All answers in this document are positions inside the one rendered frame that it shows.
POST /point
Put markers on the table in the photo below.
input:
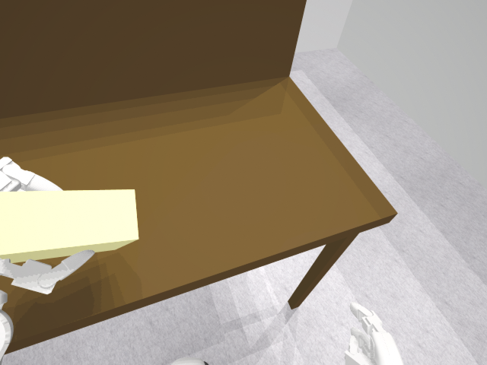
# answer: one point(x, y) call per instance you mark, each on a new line
point(189, 103)

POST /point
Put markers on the robot left hand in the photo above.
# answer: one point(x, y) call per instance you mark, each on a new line
point(34, 275)

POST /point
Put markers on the robot right hand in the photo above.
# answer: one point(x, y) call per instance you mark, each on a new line
point(380, 349)

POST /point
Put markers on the sponge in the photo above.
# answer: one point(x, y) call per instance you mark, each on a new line
point(49, 224)

